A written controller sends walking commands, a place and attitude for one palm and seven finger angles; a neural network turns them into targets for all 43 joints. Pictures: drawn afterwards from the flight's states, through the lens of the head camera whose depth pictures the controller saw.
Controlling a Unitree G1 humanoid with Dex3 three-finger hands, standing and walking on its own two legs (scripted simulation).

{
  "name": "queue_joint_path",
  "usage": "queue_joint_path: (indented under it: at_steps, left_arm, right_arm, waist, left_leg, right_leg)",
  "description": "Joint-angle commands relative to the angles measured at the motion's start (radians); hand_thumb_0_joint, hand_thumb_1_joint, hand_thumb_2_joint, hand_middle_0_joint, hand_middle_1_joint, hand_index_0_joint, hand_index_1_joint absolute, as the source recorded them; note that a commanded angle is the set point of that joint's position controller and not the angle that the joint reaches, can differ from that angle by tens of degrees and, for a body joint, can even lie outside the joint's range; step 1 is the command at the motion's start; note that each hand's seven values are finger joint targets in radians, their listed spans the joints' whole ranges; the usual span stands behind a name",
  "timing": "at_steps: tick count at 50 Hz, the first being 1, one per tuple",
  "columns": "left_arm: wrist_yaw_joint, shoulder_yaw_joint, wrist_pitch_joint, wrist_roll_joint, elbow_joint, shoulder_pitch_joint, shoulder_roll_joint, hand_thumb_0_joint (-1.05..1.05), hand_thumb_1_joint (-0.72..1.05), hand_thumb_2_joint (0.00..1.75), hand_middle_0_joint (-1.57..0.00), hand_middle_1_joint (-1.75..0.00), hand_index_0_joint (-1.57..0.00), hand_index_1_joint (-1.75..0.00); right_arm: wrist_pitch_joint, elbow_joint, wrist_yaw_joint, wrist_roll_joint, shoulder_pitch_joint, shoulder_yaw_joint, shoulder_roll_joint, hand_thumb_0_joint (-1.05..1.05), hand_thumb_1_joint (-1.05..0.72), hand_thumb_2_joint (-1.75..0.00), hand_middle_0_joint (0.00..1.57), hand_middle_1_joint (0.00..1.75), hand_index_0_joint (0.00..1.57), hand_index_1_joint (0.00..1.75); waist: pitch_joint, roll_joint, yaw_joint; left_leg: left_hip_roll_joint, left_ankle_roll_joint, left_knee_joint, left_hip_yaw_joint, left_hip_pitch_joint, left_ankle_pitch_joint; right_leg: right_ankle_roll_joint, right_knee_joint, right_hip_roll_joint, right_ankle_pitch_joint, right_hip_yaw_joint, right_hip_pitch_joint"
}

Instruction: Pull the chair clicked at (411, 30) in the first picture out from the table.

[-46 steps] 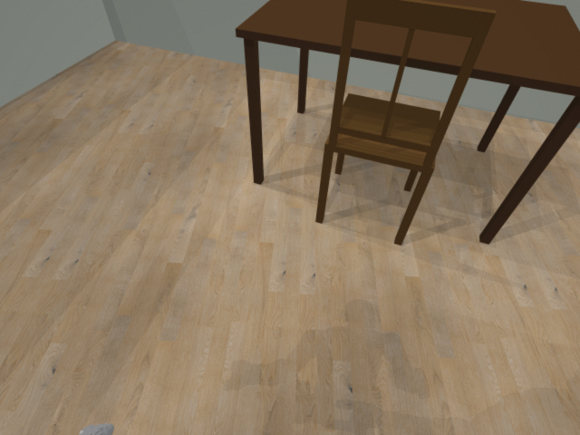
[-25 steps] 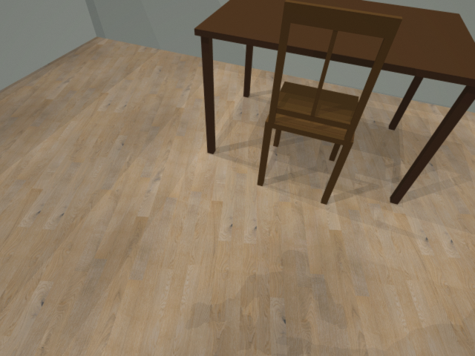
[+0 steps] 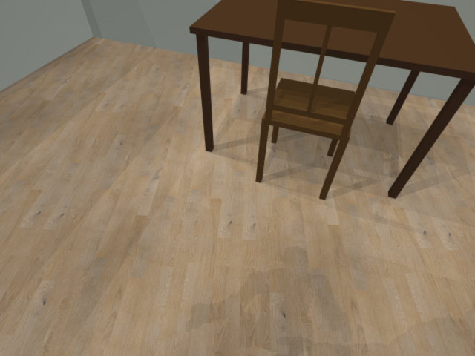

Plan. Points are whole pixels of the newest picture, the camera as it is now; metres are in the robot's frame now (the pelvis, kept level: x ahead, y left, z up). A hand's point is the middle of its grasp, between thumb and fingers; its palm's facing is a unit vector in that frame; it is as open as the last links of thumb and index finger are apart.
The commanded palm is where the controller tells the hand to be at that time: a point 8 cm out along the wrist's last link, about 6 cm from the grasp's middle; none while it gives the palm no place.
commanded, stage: look at it before walking up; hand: left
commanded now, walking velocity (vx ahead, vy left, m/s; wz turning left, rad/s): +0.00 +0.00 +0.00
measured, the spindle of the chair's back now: (318, 72) +1.12 -0.25 -0.07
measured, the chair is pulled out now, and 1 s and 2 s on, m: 0.00 0.00 0.00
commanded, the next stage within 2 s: walk to a spot facing it in 0.52 s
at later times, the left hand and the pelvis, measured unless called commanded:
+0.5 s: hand out of the picture +0.08 +0.24 -0.16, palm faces -0.02 -0.94 -0.33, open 7.4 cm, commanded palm none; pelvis +0.01 -0.01 +0.00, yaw +0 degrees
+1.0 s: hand out of the picture +0.08 +0.19 -0.18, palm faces -0.12 -0.97 -0.22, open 7.4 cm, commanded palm none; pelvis +0.03 -0.02 -0.02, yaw -10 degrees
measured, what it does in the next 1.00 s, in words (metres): stands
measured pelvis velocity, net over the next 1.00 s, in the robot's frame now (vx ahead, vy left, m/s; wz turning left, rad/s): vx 0.03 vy -0.02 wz -0.17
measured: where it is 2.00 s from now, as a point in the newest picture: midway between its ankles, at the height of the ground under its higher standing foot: (244, 351)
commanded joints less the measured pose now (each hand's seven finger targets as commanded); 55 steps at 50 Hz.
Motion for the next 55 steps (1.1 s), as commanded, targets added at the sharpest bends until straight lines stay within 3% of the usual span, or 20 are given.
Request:
queue_joint_path:
  at_steps: [1, 32, 33, 36, 37, 39, 42, 44, 45, 46, 47, 48, 49, 50, 51, 52, 53, 54, 55]
  left_arm:
    - [0.017, 0.038, -0.025, 0.001, -0.066, -0.044, 0.2, 0.0, 0.9, 0.9, -0.2, -0.3, -0.2, -0.3]
    - [0.017, 0.04, -0.028, 0.002, -0.062, -0.042, 0.203, 0.0, 0.9, 0.9, -0.2, -0.3, -0.2, -0.3]
    - [0.016, 0.042, -0.024, 0.002, -0.069, -0.042, 0.201, 0.0, 0.9, 0.9, -0.2, -0.3, -0.2, -0.3]
    - [0.021, 0.032, 0.01, 0.002, -0.077, 0.02, 0.098, 0.0, 0.9, 0.9, -0.2, -0.3, -0.2, -0.3]
    - [0.02, 0.037, 0.016, 0.003, -0.089, 0.027, 0.099, 0.0, 0.9, 0.9, -0.2, -0.3, -0.2, -0.3]
    - [0.012, 0.046, 0.024, 0.008, -0.107, 0.058, 0.1, 0.0, 0.9, 0.9, -0.2, -0.3, -0.2, -0.3]
    - [-0.01, 0.06, 0.033, 0.016, -0.154, 0.068, 0.097, 0.0, 0.9, 0.9, -0.2, -0.3, -0.2, -0.3]
    - [-0.017, 0.067, 0.025, 0.018, -0.181, 0.085, 0.079, 0.0, 0.9, 0.9, -0.2, -0.3, -0.2, -0.3]
    - [-0.022, 0.071, 0.019, 0.017, -0.192, 0.092, 0.056, 0.0, 0.9, 0.9, -0.2, -0.3, -0.2, -0.3]
    - [-0.027, 0.074, 0.013, 0.014, -0.195, 0.113, 0.027, 0.0, 0.9, 0.9, -0.2, -0.3, -0.2, -0.3]
    - [-0.032, 0.077, 0.008, 0.014, -0.206, 0.099, 0.008, 0.0, 0.9, 0.9, -0.2, -0.3, -0.2, -0.3]
    - [-0.036, 0.079, 0.002, 0.016, -0.214, 0.095, -0.007, 0.0, 0.9, 0.9, -0.2, -0.3, -0.2, -0.3]
    - [-0.039, 0.083, -0.003, 0.015, -0.213, 0.108, -0.011, 0.0, 0.9, 0.9, -0.2, -0.3, -0.2, -0.3]
    - [-0.038, 0.085, -0.009, 0.017, -0.186, 0.191, -0.026, 0.0, 0.9, 0.9, -0.2, -0.3, -0.2, -0.3]
    - [-0.03, 0.096, -0.025, 0.022, -0.147, 0.322, 0.026, 0.0, 0.9, 0.9, -0.2, -0.3, -0.2, -0.3]
    - [-0.009, 0.12, -0.041, 0.019, -0.112, 0.453, 0.15, 0.0, 0.9, 0.9, -0.2, -0.3, -0.2, -0.3]
    - [0.01, 0.112, -0.044, 0.002, -0.114, 0.481, 0.128, 0.0, 0.9, 0.9, -0.2, -0.3, -0.2, -0.3]
    - [0.013, 0.107, -0.046, 0.006, -0.118, 0.435, 0.109, 0.0, 0.9, 0.9, -0.2, -0.3, -0.2, -0.3]
    - [0.014, 0.096, -0.05, 0.009, -0.132, 0.376, 0.073, 0.0, 0.9, 0.9, -0.2, -0.3, -0.2, -0.3]
  right_arm:
    - [-0.028, -0.065, -0.014, 0.005, -0.051, -0.043, -0.203, 0.0, -0.9, -0.9, 0.2, 0.3, 0.2, 0.3]
    - [-0.028, -0.063, -0.018, 0.006, -0.058, -0.042, -0.205, 0.0, -0.9, -0.9, 0.2, 0.3, 0.2, 0.3]
    - [-0.026, -0.066, -0.02, 0.005, -0.055, -0.045, -0.201, 0.0, -0.9, -0.9, 0.2, 0.3, 0.2, 0.3]
    - [-0.005, -0.074, -0.026, 0.004, 0.015, -0.033, -0.088, 0.0, -0.9, -0.9, 0.2, 0.3, 0.2, 0.3]
    - [0.001, -0.086, -0.03, 0.004, 0.027, -0.038, -0.089, 0.0, -0.9, -0.9, 0.2, 0.3, 0.2, 0.3]
    - [0.008, -0.109, -0.029, 0.0, 0.043, -0.048, -0.102, 0.0, -0.9, -0.9, 0.2, 0.3, 0.2, 0.3]
    - [0.011, -0.146, -0.019, -0.007, 0.036, -0.064, -0.119, 0.0, -0.9, -0.9, 0.2, 0.3, 0.2, 0.3]
    - [0.003, -0.161, -0.016, -0.006, 0.056, -0.076, -0.138, 0.0, -0.9, -0.9, 0.2, 0.3, 0.2, 0.3]
    - [-0.003, -0.165, -0.017, -0.007, 0.074, -0.082, -0.147, 0.0, -0.9, -0.9, 0.2, 0.3, 0.2, 0.3]
    - [-0.011, -0.167, -0.018, -0.004, 0.072, -0.092, -0.164, 0.0, -0.9, -0.9, 0.2, 0.3, 0.2, 0.3]
    - [-0.021, -0.167, -0.018, -0.004, 0.084, -0.096, -0.16, 0.0, -0.9, -0.9, 0.2, 0.3, 0.2, 0.3]
    - [-0.026, -0.171, -0.017, -0.006, 0.087, -0.097, -0.146, 0.0, -0.9, -0.9, 0.2, 0.3, 0.2, 0.3]
    - [-0.028, -0.172, -0.017, -0.007, 0.08, -0.095, -0.133, 0.0, -0.9, -0.9, 0.2, 0.3, 0.2, 0.3]
    - [-0.027, -0.175, -0.017, -0.009, 0.053, -0.091, -0.115, 0.0, -0.9, -0.9, 0.2, 0.3, 0.2, 0.3]
    - [-0.025, -0.194, -0.012, -0.005, 0.042, -0.079, -0.062, 0.0, -0.9, -0.9, 0.2, 0.3, 0.2, 0.3]
    - [-0.034, -0.264, -0.003, 0.001, -0.032, -0.059, 0.012, 0.0, -0.9, -0.9, 0.2, 0.3, 0.2, 0.3]
    - [-0.043, -0.287, -0.008, -0.004, -0.094, -0.064, -0.038, 0.0, -0.9, -0.9, 0.2, 0.3, 0.2, 0.3]
    - [-0.051, -0.286, -0.006, -0.001, -0.126, -0.068, -0.017, 0.0, -0.9, -0.9, 0.2, 0.3, 0.2, 0.3]
    - [-0.052, -0.275, -0.005, -0.007, -0.104, -0.066, -0.012, 0.0, -0.9, -0.9, 0.2, 0.3, 0.2, 0.3]
  waist:
    - [-0.058, 0.009, 0.001]
    - [-0.066, 0.008, 0.001]
    - [-0.057, 0.012, -0.001]
    - [-0.062, 0.0, -0.006]
    - [-0.057, -0.007, -0.008]
    - [-0.082, -0.005, -0.004]
    - [0.043, 0.021, 0.004]
    - [0.063, 0.069, 0.003]
    - [0.065, 0.109, -0.003]
    - [0.05, 0.182, 0.007]
    - [0.04, 0.201, 0.002]
    - [0.045, 0.186, 0.002]
    - [0.042, 0.151, 0.014]
    - [0.042, 0.106, 0.064]
    - [0.014, -0.106, 0.114]
    - [0.017, -0.414, 0.152]
    - [0.014, -0.246, 0.157]
    - [0.049, -0.121, 0.132]
    - [0.072, -0.056, 0.094]
  left_leg:
    - [0.112, 0.034, -0.071, -0.101, -0.001, 0.09]
    - [0.122, 0.025, -0.074, -0.081, 0.048, 0.147]
    - [0.124, 0.023, -0.056, -0.068, 0.054, 0.152]
    - [0.129, 0.003, 0.005, -0.013, 0.043, 0.141]
    - [0.133, 0.002, 0.021, -0.005, 0.036, 0.137]
    - [0.144, 0.011, 0.03, -0.003, 0.033, -0.042]
    - [0.161, 0.037, -0.011, -0.05, -0.058, -0.407]
    - [0.209, 0.068, -0.037, -0.107, -0.036, -0.494]
    - [0.252, 0.091, -0.073, -0.149, -0.033, -0.517]
    - [0.319, 0.121, -0.111, -0.188, -0.03, -0.5]
    - [0.37, 0.148, -0.124, -0.19, -0.016, -0.42]
    - [0.374, 0.153, -0.095, -0.145, -0.013, -0.322]
    - [0.364, 0.137, -0.032, -0.09, -0.067, -0.26]
    - [0.315, 0.094, 0.113, 0.001, -0.151, -0.21]
    - [0.194, 0.019, 0.446, 0.126, -0.317, -0.203]
    - [0.037, -0.038, 0.783, 0.176, -0.646, -0.431]
    - [0.079, -0.021, 0.82, 0.004, -0.654, -0.342]
    - [0.101, -0.025, 0.861, 0.004, -0.676, -0.284]
    - [0.131, -0.031, 0.834, -0.013, -0.659, -0.209]
  right_leg:
    - [-0.039, -0.078, -0.111, 0.071, 0.102, 0.007]
    - [-0.042, -0.086, -0.11, 0.171, 0.11, 0.02]
    - [-0.044, -0.075, -0.106, 0.197, 0.118, 0.004]
    - [-0.035, -0.016, -0.103, 0.253, 0.139, -0.037]
    - [-0.037, 0.006, -0.095, 0.267, 0.15, -0.053]
    - [-0.044, 0.019, -0.074, 0.079, 0.163, -0.076]
    - [-0.057, 0.016, -0.024, -0.337, 0.196, -0.22]
    - [-0.056, 0.096, 0.019, -0.387, 0.167, -0.307]
    - [-0.048, 0.184, 0.05, -0.349, 0.119, -0.324]
    - [-0.036, 0.311, 0.068, -0.252, 0.039, -0.315]
    - [-0.021, 0.378, 0.041, -0.237, -0.028, -0.311]
    - [-0.016, 0.374, 0.012, -0.259, -0.044, -0.305]
    - [-0.017, 0.326, -0.003, -0.258, -0.051, -0.229]
    - [-0.029, 0.209, 0.012, -0.188, -0.07, -0.085]
    - [-0.082, 0.0, -0.068, -0.201, 0.138, 0.103]
    - [-0.201, -0.188, -0.339, -0.091, 0.644, 0.241]
    - [-0.24, -0.215, -0.345, -0.051, 0.701, 0.209]
    - [-0.268, -0.192, -0.337, -0.022, 0.677, 0.19]
    - [-0.271, -0.175, -0.313, -0.005, 0.583, 0.145]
